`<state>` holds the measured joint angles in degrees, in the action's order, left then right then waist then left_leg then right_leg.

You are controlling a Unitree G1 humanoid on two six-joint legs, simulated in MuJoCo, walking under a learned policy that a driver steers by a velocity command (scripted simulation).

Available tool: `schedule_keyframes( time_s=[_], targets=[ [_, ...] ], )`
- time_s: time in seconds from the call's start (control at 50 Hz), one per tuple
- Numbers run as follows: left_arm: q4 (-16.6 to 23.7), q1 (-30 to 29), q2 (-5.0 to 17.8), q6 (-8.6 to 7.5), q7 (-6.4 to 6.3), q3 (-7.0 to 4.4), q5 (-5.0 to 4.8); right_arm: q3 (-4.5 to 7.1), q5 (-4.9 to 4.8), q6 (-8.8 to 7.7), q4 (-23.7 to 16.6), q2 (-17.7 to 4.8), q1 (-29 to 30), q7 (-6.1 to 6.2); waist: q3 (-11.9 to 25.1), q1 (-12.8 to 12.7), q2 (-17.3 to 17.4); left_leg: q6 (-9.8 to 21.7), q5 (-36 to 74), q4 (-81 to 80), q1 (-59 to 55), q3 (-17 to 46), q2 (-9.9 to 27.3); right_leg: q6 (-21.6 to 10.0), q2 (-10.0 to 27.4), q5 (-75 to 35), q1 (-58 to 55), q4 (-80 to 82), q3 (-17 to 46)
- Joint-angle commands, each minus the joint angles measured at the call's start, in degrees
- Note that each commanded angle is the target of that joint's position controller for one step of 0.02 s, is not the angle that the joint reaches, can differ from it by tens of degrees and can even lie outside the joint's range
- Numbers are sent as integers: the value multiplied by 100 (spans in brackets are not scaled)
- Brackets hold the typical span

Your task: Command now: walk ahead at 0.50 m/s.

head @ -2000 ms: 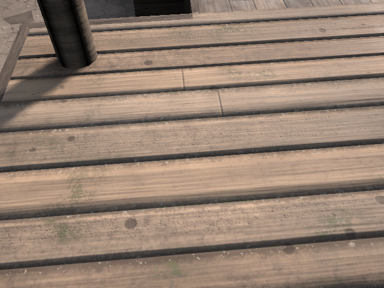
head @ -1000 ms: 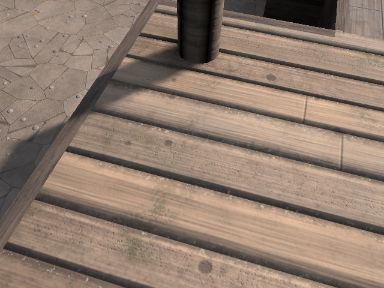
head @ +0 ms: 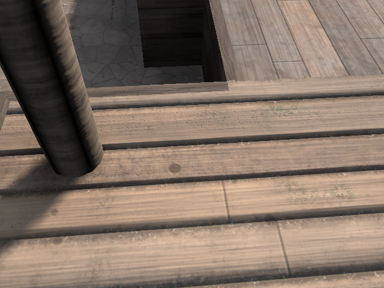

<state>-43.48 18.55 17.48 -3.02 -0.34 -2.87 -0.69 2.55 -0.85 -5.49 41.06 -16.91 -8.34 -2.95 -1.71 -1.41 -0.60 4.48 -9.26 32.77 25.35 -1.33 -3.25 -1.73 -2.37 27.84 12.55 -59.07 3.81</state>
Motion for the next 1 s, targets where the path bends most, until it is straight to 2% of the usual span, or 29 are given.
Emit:
schedule_keyframes(
  time_s=[0.02, 0.04, 0.06, 0.12, 0.22, 0.28, 0.36, 0.42, 0.46, 0.48, 0.5, 0.52, 0.54, 0.56, 0.58, 0.6, 0.62, 0.64, 0.68, 0.72, 0.76, 0.82, 0.86, 0.9, 0.92, 0.94, 0.96, 0.98, 1.0],
  targets=[
    [648, -478, 748, -258, 43, -111, -113, 203, 67, 17, -158, -720, -860, 81, 532, 564, 200, 949, -837, -1727, -2793, 2851, 1937, -72, 602, -680, 2963, -1248, 213],
    [632, -516, 717, -239, 41, -139, -50, 143, 136, 3, -172, -582, -700, 93, 302, 413, 201, 860, -255, -1879, -2319, 2378, 1723, -53, 779, -996, 2759, -893, 215],
    [585, -340, 663, -188, 45, -148, -51, 112, 184, -26, -165, -517, -622, 106, 319, 265, 423, 815, 136, -2013, -2041, 2069, 1602, -19, 888, -1209, 2469, -735, 233],
    [452, -86, 446, -27, 21, -121, -57, 133, 140, -120, -17, -566, -658, 128, 253, 163, 480, 817, 1098, -2273, -1765, 1271, 1496, 138, 913, -1529, 2436, -455, 217],
    [640, -604, 312, -59, 36, -100, -37, 151, 115, -99, 195, -725, -654, 279, 73, 289, 360, 434, 2038, -2461, -1952, 229, 1262, 244, 739, -2976, 2761, 1016, 216],
    [806, -1133, 136, -108, 140, -38, -39, 143, 101, -64, 339, -797, -811, 348, -52, 538, 312, 181, 2155, -2529, -2195, -143, 1230, 206, 652, -3602, 2599, 1993, -135],
    [1121, -1712, 13, -155, 337, 8, -80, 158, 99, 112, 574, -862, -1173, 397, -267, 734, 299, 92, 2949, -2223, -3060, -370, 1495, 38, 510, -3439, 2940, 2610, -445],
    [1232, -1576, 166, -153, 451, -71, -58, 210, 82, 285, 528, -1028, -1101, 485, 15, 470, 490, 55, 5319, -1363, -3521, -551, 1625, -251, 118, -2495, 2527, 2582, -889],
    [1111, -746, 467, -107, 436, -222, -51, 257, 104, 394, 420, -1190, -934, 576, 522, -64, 682, 50, 6591, -77, -3461, -621, 1672, -535, -167, -1986, 1494, 2544, -998],
    [925, 154, 773, -103, 361, -379, -43, 254, 82, 400, 324, -1195, -713, 586, 957, -606, 510, -26, 6099, 1159, -2819, -746, 1506, -784, -208, -2439, 108, 3063, -785],
    [787, 864, 1208, -27, 232, -490, -18, 118, 207, 298, 183, -844, -829, 561, 1592, -779, -314, -140, 3161, 2935, -1329, -773, 1075, -1180, 798, -2854, -1760, 2996, 676],
    [933, 609, 1442, -57, 200, -521, -50, -73, 231, 111, -18, -279, -1371, 399, 2214, -173, -1532, -519, -2298, 5081, 1241, 16, -256, -2487, 2189, -2275, -3713, 3434, 3959],
    [939, 677, 981, -50, 173, -413, -41, 32, 86, -133, -68, -845, -883, 236, 2312, -578, -626, -362, -2085, 5235, 1842, 976, 124, -2267, 2058, -1585, -3660, 3872, 3924],
    [974, 420, 804, -60, 153, -351, -12, 45, -117, -245, -316, -921, -353, 165, 1428, -514, -295, -296, -1631, 4844, 2031, 929, 391, -1996, 1846, -1597, -2889, 4038, 3066],
    [995, 54, 751, -72, 172, -328, -19, 13, -43, -291, -363, -788, -225, 167, 758, -185, 356, -297, -1337, 4172, 1893, 799, 597, -1799, 1581, -2098, -1896, 4225, 2538],
    [1062, -254, 585, -85, 167, -278, -18, 59, 94, -254, -321, -822, -246, 201, 516, 2, 422, -380, -1155, 3658, 1624, 744, 765, -1690, 1362, -2638, -1320, 4321, 2148],
    [1136, -432, 567, -77, 147, -252, 38, 73, 140, -187, -319, -816, -389, 200, 368, 182, 212, -483, -1059, 3505, 1290, 716, 830, -1700, 1223, -2968, -791, 4474, 1958],
    [1134, -528, 583, -79, 129, -262, 29, 75, 170, -124, -318, -790, -507, 217, 314, 283, 82, -611, -1011, 3253, 1136, 660, 867, -1724, 1143, -3155, -460, 4577, 1861],
    [1056, -519, 690, -83, 67, -286, 8, 24, 194, -24, -338, -624, -499, 260, 243, 325, -46, -855, -831, 2615, 925, 473, 877, -1701, 996, -3548, 139, 4626, 1455],
    [972, -436, 846, -42, -10, -334, -14, -59, 206, 8, -466, -429, -68, 285, 160, 180, -161, -989, -75, 1690, 668, 349, 774, -1504, 709, -3357, 577, 4588, 1072],
    [874, -247, 899, 17, -50, -353, -46, -102, 185, -10, -552, -329, 397, 268, 191, -67, -290, -1001, 862, 736, 265, 289, 556, -1254, 494, -2846, 746, 4448, 922],
    [722, 65, 915, 75, -51, -362, -86, -35, 63, -59, -662, -479, 728, 230, 309, -240, -436, -944, 1223, 44, -14, 455, 362, -1071, 627, -2206, 427, 4148, 1329],
    [690, 99, 848, 87, -57, -348, -103, 63, 33, -102, -672, -662, 674, 210, 358, -153, -555, -808, 920, -237, -144, 635, 374, -956, 799, -1820, 60, 3796, 1760],
    [711, -29, 760, 102, -54, -330, -71, 174, 22, -151, -570, -779, 226, 212, 403, 150, -681, -567, 538, -451, -690, 572, 369, -791, 815, -1722, -10, 3339, 1990],
    [727, -16, 544, 90, -44, -260, -44, 253, 68, -175, -482, -896, -246, 243, 620, 387, -638, -380, 432, -557, -1429, 614, 526, -604, 590, -1726, 178, 2779, 1839],
    [792, 93, 109, 65, -14, -113, 28, 338, 176, -192, -438, -1178, -1010, 275, 1327, 669, 112, 0, 53, -616, -2716, 1583, 1510, -366, 202, -941, 737, 1161, 1300],
    [992, 823, -107, 2, 0, -25, -137, 464, 246, -101, -236, -1665, -1467, 242, 1927, 338, 2093, 950, -1561, -1352, -4222, 4416, 2751, -47, -430, 784, 2635, -687, 553],
    [840, 739, 519, 9, -25, -137, -197, 381, 121, -82, -330, -1166, -1339, 208, 1536, 491, 1464, 929, -2952, -1644, -4013, 4927, 2773, 61, 31, 423, 3339, -1520, 687],
    [888, 137, 810, 48, -29, -229, -159, 297, 95, -52, -379, -852, -1111, 235, 870, 636, 932, 683, -2708, -1667, -3427, 3967, 2524, 95, 214, -115, 3506, -1738, 573]
  ],
)
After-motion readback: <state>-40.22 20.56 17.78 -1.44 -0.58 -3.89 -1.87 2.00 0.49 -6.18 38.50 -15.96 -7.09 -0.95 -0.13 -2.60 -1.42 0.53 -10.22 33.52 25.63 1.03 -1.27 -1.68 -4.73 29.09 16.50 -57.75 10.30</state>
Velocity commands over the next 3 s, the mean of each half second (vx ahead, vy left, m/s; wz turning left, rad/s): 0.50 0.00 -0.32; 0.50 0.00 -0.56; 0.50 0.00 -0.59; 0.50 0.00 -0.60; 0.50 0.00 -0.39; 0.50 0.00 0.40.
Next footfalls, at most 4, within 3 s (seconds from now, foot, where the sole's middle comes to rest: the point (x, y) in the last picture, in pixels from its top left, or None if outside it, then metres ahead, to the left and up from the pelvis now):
0.48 right None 0.44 -0.12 -0.76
0.94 left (200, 211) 0.75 0.01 -0.76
1.46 right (298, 200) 0.81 -0.37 -0.76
1.94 left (307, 135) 1.15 -0.46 -0.76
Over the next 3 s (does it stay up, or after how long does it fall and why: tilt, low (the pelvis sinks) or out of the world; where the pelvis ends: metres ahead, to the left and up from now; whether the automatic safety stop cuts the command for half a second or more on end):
stays up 1.15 -0.91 -0.01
